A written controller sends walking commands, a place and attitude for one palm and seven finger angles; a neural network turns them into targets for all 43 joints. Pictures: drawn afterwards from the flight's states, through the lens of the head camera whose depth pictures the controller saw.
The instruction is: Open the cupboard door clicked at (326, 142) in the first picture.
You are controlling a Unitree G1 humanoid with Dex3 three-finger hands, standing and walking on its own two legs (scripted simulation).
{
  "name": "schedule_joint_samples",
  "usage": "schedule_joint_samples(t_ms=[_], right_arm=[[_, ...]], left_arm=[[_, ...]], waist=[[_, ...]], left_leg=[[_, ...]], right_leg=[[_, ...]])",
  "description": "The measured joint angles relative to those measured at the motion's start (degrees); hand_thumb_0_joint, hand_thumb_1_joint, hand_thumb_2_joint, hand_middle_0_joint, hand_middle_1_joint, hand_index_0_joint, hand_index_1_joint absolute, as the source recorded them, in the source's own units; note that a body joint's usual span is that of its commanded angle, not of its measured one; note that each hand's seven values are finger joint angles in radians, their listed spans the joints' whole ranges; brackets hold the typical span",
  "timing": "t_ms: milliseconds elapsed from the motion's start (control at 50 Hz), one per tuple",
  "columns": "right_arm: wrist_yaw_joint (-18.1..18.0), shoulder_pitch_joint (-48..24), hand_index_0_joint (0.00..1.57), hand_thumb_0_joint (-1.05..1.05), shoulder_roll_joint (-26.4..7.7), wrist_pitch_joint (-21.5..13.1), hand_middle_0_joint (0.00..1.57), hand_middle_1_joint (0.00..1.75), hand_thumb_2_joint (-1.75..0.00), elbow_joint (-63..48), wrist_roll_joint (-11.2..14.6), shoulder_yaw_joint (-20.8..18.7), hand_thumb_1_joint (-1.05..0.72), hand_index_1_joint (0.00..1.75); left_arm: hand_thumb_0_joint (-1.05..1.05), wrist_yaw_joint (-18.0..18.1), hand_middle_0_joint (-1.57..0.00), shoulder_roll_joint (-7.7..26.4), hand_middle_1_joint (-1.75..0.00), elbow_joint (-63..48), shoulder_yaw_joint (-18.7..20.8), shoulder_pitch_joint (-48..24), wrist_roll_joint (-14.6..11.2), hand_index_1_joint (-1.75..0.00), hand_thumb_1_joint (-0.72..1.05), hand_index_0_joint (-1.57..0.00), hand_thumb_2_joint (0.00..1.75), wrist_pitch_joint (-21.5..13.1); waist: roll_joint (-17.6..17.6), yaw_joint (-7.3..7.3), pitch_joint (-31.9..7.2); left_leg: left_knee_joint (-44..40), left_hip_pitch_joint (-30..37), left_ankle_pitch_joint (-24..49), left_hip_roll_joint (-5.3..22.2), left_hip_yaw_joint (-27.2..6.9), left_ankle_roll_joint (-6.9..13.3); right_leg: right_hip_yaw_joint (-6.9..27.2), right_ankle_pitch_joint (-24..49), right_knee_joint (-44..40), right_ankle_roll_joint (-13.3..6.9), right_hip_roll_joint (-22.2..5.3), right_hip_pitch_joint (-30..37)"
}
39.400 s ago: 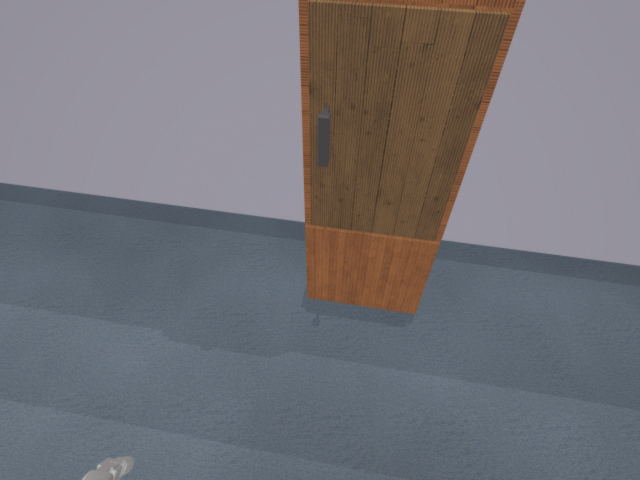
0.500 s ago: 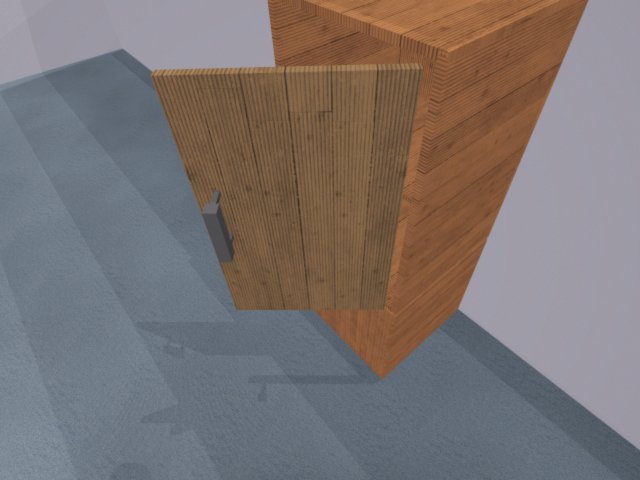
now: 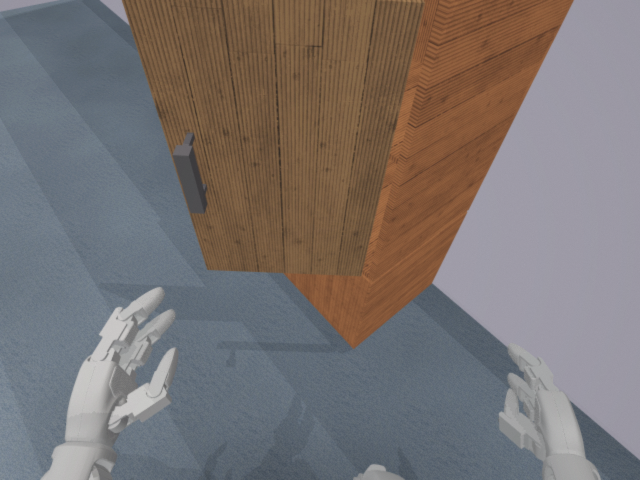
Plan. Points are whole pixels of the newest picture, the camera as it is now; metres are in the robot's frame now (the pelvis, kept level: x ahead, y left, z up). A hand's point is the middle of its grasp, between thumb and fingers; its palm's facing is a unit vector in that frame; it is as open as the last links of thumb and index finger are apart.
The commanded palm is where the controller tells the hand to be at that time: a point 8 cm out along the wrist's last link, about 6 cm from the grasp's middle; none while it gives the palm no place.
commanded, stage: raise the hand with hooked fingers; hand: left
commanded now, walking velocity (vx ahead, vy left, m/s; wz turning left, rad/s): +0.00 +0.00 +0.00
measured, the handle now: (194, 173) +0.57 +0.24 +0.03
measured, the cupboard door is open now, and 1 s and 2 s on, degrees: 49 49 49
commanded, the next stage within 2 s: move the hooked fingers beside the handle in 1.74 s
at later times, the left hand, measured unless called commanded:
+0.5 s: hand (114, 380) +0.23 +0.25 +0.02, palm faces +0.03 -1.00 -0.03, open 11.2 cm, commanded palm +0.19 +0.30 +0.02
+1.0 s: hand (74, 340) +0.26 +0.30 +0.04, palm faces +0.07 -1.00 -0.07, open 13.8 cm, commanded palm +0.24 +0.35 +0.04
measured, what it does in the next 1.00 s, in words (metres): stands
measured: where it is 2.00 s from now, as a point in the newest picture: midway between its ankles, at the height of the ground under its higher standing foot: outside the picture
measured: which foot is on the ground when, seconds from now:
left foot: down 0.00-1.00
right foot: down 0.00-1.00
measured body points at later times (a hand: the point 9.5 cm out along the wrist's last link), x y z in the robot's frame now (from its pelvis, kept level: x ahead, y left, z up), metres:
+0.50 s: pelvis -0.02 +0.03 -0.02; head +0.06 +0.04 +0.42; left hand +0.22 +0.30 +0.02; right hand +0.13 -0.19 -0.12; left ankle -0.02 +0.13 -0.69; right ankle +0.05 -0.09 -0.69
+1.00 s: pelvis +0.00 +0.04 -0.01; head +0.07 +0.05 +0.43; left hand +0.25 +0.35 +0.04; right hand +0.19 -0.20 -0.08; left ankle -0.02 +0.13 -0.69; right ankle +0.05 -0.09 -0.69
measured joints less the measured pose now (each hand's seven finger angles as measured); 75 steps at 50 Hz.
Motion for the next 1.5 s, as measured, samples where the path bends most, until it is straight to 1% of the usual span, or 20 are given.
schedule_joint_samples(t_ms=[60,120,200,240,300,360,420,460,500,560,600,640,740,800,920,1060,1220,1320,1380,1500], right_arm=[[-0.2,-0.9,0.19,0.01,-0.7,1.2,0.2,0.3,-0.9,-3.9,0.5,-0.5,-0.91,0.3],[-1.1,-0.8,0.19,0.01,-0.6,1.3,0.2,0.3,-0.9,-6.0,0.3,-0.1,-0.91,0.3],[-2.1,-0.3,0.19,0.01,1.4,1.2,0.2,0.3,-0.9,-4.9,-0.4,2.5,-0.91,0.3],[-2.3,0.1,0.19,0.01,2.5,1.3,0.2,0.3,-0.9,-3.4,-0.6,4.3,-0.9,0.3],[-2.4,0.9,0.2,0.01,4.5,2.0,0.2,0.3,-0.9,-1.2,-0.2,6.7,-0.9,0.3],[-2.5,2.6,0.2,0.01,6.3,3.6,0.2,0.3,-0.9,-0.5,0.5,8.2,-0.9,0.3],[-2.4,5.2,0.2,0.01,7.0,4.8,0.21,0.3,-0.9,-1.0,0.8,8.2,-0.9,0.3],[-2.4,7.1,0.2,0.01,6.9,5.0,0.21,0.3,-0.9,-1.4,0.6,7.6,-0.9,0.3],[-2.3,8.8,0.2,0.01,6.2,4.8,0.21,0.3,-0.9,-1.6,0.4,6.8,-0.9,0.3],[-2.2,10.1,0.2,0.01,4.2,4.1,0.21,0.3,-0.9,-1.5,-0.1,5.7,-0.9,0.3],[-2.3,10.1,0.2,0.01,2.7,3.8,0.21,0.3,-0.9,-1.2,-0.2,5.4,-0.9,0.3],[-2.6,9.5,0.2,0.01,1.3,3.6,0.2,0.3,-0.9,-1.0,0.0,5.1,-0.9,0.3],[-3.7,7.1,0.2,0.01,0.2,3.4,0.2,0.3,-0.9,-1.5,0.7,4.8,-0.9,0.3],[-3.9,6.4,0.2,0.01,0.9,3.1,0.2,0.3,-0.9,-2.3,0.7,4.9,-0.9,0.3],[-3.0,6.4,0.2,0.01,1.9,3.8,0.2,0.3,-0.9,-3.7,0.5,6.1,-0.9,0.3],[-3.4,6.2,0.2,0.01,1.7,4.9,0.2,0.3,-0.9,-3.3,0.6,7.3,-0.9,0.3],[-3.7,7.6,0.2,0.01,1.5,5.2,0.2,0.3,-0.9,-1.4,0.3,7.2,-0.9,0.3],[-3.7,8.3,0.2,0.01,0.8,5.9,0.2,0.3,-0.9,-1.2,0.7,6.9,-0.9,0.3],[-3.5,9.0,0.2,0.01,0.4,6.0,0.2,0.3,-0.9,-1.6,0.7,6.4,-0.9,0.3],[-3.2,9.6,0.2,0.01,0.2,6.1,0.2,0.3,-0.9,-2.0,0.4,6.0,-0.9,0.3]], left_arm=[[0.01,-3.7,-0.22,0.2,-0.49,0.4,0.3,3.6,-1.1,-0.49,0.62,-0.22,0.77,1.2],[0.01,-2.6,-0.23,0.3,-0.53,-1.6,1.1,6.0,-1.5,-0.54,0.54,-0.23,0.74,3.1],[0.02,0.1,-0.24,1.3,-0.59,-9.0,1.9,5.9,-1.6,-0.6,0.45,-0.23,0.7,1.7],[0.02,-0.5,-0.24,2.1,-0.62,-11.7,1.4,3.5,-2.0,-0.62,0.4,-0.23,0.68,1.3],[0.01,-3.0,-0.24,3.9,-0.67,-12.2,0.6,-1.9,-1.7,-0.67,0.33,-0.23,0.65,4.1],[0.01,-5.3,-0.24,5.5,-0.71,-9.7,0.8,-5.9,-2.2,-0.71,0.26,-0.24,0.62,11.4],[0.01,-4.6,-0.25,5.6,-0.76,-9.1,2.0,-5.5,-3.1,-0.76,0.19,-0.25,0.59,18.3],[0.01,-2.7,-0.26,5.1,-0.79,-10.0,3.1,-3.5,-3.5,-0.79,0.15,-0.25,0.57,19.7],[0.01,-0.1,-0.26,4.6,-0.82,-11.3,4.1,-1.5,-3.3,-0.82,0.1,-0.25,0.55,18.4],[0.01,2.6,-0.26,4.5,-0.86,-12.3,4.9,-0.2,-2.4,-0.86,0.03,-0.26,0.52,14.3],[0.0,2.6,-0.27,4.9,-0.89,-11.6,5.0,-0.5,-1.9,-0.89,-0.02,-0.26,0.5,11.8],[0.0,1.2,-0.27,5.4,-0.92,-10.1,4.9,-1.9,-1.8,-0.92,-0.06,-0.26,0.48,10.8],[0.0,-3.1,-0.28,7.0,-1.0,-7.1,4.3,-5.2,-2.0,-1.0,-0.18,-0.27,0.43,13.7],[0.0,-3.7,-0.28,8.0,-1.04,-7.8,5.1,-5.7,-2.8,-1.04,-0.25,-0.28,0.4,14.9],[0.0,-3.4,-0.3,9.2,-1.13,-5.7,8.6,-8.5,-4.5,-1.13,-0.39,-0.29,0.34,14.8],[-0.01,-7.8,-0.3,10.8,-1.18,1.8,10.0,-13.3,-4.2,-1.18,-0.47,-0.29,0.31,18.1],[-0.01,-9.8,-0.3,12.4,-1.2,4.8,13.5,-17.5,-5.7,-1.2,-0.49,-0.3,0.3,15.5],[-0.01,-11.7,-0.3,14.1,-1.2,9.4,14.8,-20.2,-6.2,-1.2,-0.5,-0.3,0.3,17.6],[-0.01,-12.5,-0.3,13.8,-1.2,9.5,14.4,-19.4,-6.1,-1.2,-0.5,-0.29,0.3,18.1],[-0.01,-11.3,-0.3,12.3,-1.2,8.9,14.3,-18.5,-5.8,-1.2,-0.5,-0.3,0.3,15.6]], waist=[[-0.8,1.26,0.0],[-0.5,2.63,0.9],[0.7,3.87,1.7],[1.9,3.98,1.8],[3.6,3.28,1.7],[4.5,1.79,1.8],[4.8,0.24,1.7],[4.6,-0.25,1.3],[4.4,-0.35,0.9],[4.1,0.04,0.6],[3.9,0.31,0.4],[3.8,0.49,0.6],[3.6,0.41,1.4],[3.4,0.25,1.4],[3.5,0.69,0.7],[4.2,1.1,1.5],[4.0,0.56,2.0],[4.2,-0.14,2.0],[4.4,-0.43,1.8],[3.7,-0.6,2.0]], left_leg=[[6.1,-5.2,-3.3,0.0,-0.5,0.1],[10.7,-9.3,-4.8,0.1,-2.0,0.2],[15.3,-13.2,-6.3,0.3,-3.9,0.4],[16.8,-14.5,-6.8,0.3,-4.7,0.6],[17.8,-15.7,-6.9,0.3,-4.8,1.0],[16.5,-15.2,-6.2,0.2,-3.8,1.6],[13.5,-13.4,-5.1,0.0,-2.3,2.2],[11.4,-12.0,-4.4,-0.2,-1.4,2.4],[10.0,-11.1,-3.9,-0.4,-1.0,2.7],[9.9,-11.1,-3.9,-0.8,-1.2,3.0],[10.6,-11.7,-4.2,-1.1,-1.5,3.1],[11.4,-12.3,-4.6,-1.2,-1.8,3.2],[11.4,-11.5,-5.0,-1.0,-2.2,3.2],[9.9,-9.7,-4.7,-0.7,-2.2,2.9],[7.5,-7.4,-4.1,-0.7,-2.7,2.6],[6.7,-7.1,-3.9,-0.5,-2.9,2.4],[5.6,-5.9,-3.8,0.0,-2.9,2.0],[4.4,-5.4,-3.2,0.0,-2.6,1.9],[3.6,-5.0,-2.8,0.0,-2.2,2.0],[3.3,-4.8,-2.7,0.1,-1.8,2.0]], right_leg=[[-0.3,-2.0,5.2,-0.2,-0.4,-4.8],[-1.5,-3.1,8.3,-0.2,-0.6,-7.7],[-3.4,-3.8,10.8,-0.2,-0.7,-10.1],[-4.1,-3.9,11.4,0.0,-0.7,-10.7],[-4.2,-3.6,11.6,0.5,-0.8,-11.4],[-3.3,-2.6,10.3,1.0,-0.8,-11.3],[-1.8,-1.3,7.8,1.7,-0.7,-10.2],[-1.0,-0.5,6.1,2.0,-0.7,-9.2],[-0.6,-0.1,4.9,2.3,-0.8,-8.5],[-0.7,-0.3,4.8,2.5,-1.2,-8.2],[-0.9,-0.7,5.4,2.6,-1.4,-8.7],[-1.2,-1.1,6.0,2.7,-1.6,-9.0],[-1.5,-1.2,5.6,2.9,-1.3,-8.0],[-1.6,-0.8,3.9,2.8,-1.0,-6.1],[-2.1,-0.6,1.6,2.6,-0.7,-3.7],[-2.3,-0.5,1.0,2.3,-0.6,-3.4],[-2.3,-0.4,0.1,2.0,0.0,-2.3],[-2.0,0.1,-0.9,1.9,0.1,-2.1],[-1.6,0.5,-1.5,1.9,0.3,-2.0],[-1.1,0.6,-1.5,1.9,0.3,-2.0]])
